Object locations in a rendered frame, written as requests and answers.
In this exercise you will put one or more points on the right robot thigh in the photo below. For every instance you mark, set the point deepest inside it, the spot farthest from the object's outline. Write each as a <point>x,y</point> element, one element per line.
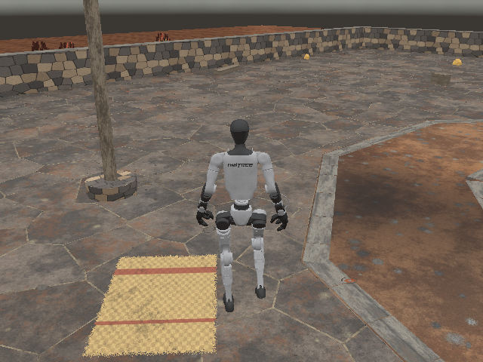
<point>258,220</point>

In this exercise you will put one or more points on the robot left forearm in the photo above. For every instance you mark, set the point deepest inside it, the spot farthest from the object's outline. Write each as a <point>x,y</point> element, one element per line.
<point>204,200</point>

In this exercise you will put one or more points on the robot left hand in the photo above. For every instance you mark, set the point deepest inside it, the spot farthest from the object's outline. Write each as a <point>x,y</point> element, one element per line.
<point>206,215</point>

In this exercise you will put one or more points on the left robot upper arm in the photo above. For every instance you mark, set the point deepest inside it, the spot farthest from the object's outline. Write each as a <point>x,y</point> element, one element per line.
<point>216,160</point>

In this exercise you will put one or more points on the right robot upper arm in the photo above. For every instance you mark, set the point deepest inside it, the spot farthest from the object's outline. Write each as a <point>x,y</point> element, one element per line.
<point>268,173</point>

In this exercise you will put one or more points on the right robot foot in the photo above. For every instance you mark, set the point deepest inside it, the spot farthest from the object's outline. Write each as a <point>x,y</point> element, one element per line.
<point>261,292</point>

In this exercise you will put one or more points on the robot right hand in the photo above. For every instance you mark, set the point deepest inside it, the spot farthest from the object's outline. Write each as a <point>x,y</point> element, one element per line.
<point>283,219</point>

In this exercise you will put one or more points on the robot right forearm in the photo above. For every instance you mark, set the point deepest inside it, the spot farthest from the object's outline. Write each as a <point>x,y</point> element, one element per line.
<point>277,202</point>

